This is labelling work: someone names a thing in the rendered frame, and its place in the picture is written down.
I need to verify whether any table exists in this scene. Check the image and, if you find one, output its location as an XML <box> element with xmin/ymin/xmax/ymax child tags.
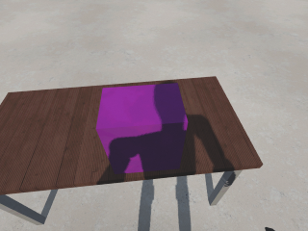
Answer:
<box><xmin>0</xmin><ymin>76</ymin><xmax>263</xmax><ymax>225</ymax></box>

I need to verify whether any carton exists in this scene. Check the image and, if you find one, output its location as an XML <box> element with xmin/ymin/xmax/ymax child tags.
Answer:
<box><xmin>96</xmin><ymin>83</ymin><xmax>188</xmax><ymax>174</ymax></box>

